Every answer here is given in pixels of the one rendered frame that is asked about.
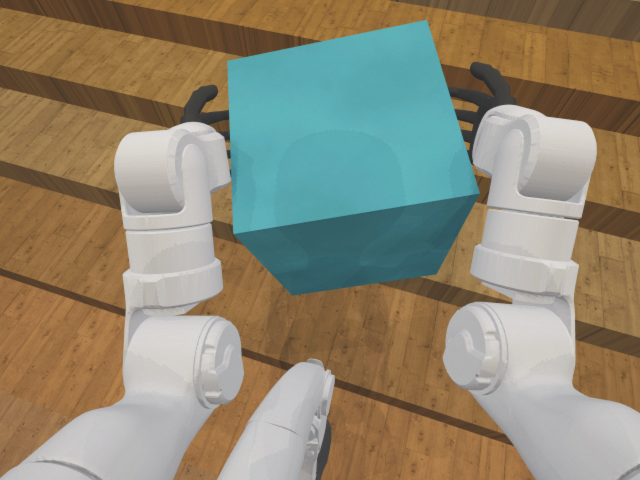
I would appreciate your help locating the robot right hand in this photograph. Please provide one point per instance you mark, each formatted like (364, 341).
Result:
(499, 88)

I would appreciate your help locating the robot right forearm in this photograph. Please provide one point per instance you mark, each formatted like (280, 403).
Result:
(540, 169)

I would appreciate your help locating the carton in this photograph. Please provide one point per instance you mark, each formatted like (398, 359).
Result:
(348, 165)

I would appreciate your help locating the robot left hand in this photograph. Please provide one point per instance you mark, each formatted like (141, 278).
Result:
(196, 103)

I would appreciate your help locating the robot left thigh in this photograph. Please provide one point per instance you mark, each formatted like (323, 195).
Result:
(273, 444)

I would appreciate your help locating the robot right upper arm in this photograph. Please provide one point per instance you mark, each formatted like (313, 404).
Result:
(518, 362)

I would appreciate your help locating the left robot shin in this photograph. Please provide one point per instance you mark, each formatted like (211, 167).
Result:
(316, 435)

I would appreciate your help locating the robot left upper arm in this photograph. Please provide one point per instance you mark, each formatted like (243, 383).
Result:
(177, 370)

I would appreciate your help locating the robot left forearm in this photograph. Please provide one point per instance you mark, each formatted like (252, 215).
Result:
(165, 180)

